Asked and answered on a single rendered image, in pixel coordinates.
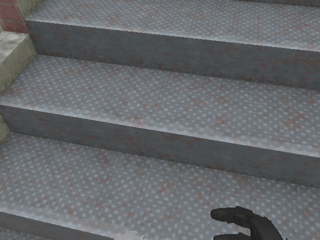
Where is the robot right hand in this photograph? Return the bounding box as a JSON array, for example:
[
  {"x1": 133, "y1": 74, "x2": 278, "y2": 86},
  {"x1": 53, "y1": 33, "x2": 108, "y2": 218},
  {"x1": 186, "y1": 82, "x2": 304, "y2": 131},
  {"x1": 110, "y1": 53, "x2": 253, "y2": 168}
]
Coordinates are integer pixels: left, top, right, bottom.
[{"x1": 210, "y1": 206, "x2": 288, "y2": 240}]

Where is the robot left shin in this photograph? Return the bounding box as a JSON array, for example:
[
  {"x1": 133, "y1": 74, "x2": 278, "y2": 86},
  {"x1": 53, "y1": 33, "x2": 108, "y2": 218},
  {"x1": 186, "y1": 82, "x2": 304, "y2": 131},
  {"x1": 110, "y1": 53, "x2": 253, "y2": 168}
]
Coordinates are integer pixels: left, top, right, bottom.
[{"x1": 125, "y1": 231, "x2": 139, "y2": 237}]

